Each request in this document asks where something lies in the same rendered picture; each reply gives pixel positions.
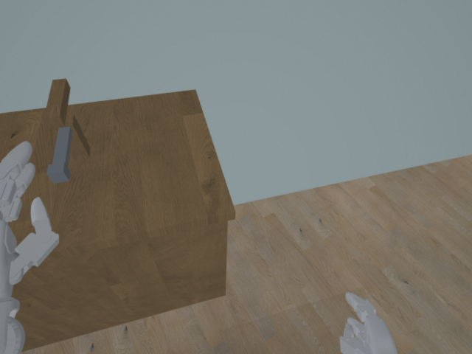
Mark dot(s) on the robot right hand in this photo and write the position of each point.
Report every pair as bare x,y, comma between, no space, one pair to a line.
373,338

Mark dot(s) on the tap lever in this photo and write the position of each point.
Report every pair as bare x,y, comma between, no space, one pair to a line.
58,171

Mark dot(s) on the robot left hand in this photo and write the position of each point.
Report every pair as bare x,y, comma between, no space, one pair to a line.
15,177

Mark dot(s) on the robot left forearm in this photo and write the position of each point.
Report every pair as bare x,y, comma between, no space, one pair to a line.
12,335

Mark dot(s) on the counter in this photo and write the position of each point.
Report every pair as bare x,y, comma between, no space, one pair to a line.
142,221

